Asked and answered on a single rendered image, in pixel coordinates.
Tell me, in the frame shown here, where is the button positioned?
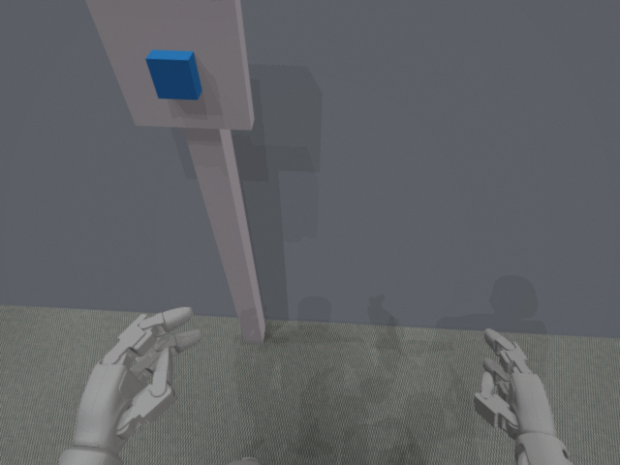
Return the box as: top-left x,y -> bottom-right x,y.
145,49 -> 202,100

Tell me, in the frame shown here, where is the right robot forearm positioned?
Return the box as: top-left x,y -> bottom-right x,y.
514,432 -> 573,465

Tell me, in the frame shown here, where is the robot left hand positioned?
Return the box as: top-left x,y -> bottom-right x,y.
73,307 -> 202,454

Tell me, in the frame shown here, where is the robot right hand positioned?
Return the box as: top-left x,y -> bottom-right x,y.
475,328 -> 556,441

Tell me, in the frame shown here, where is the panel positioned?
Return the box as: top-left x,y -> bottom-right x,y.
85,0 -> 265,343

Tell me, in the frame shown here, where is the left robot forearm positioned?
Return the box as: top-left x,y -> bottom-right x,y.
58,446 -> 123,465

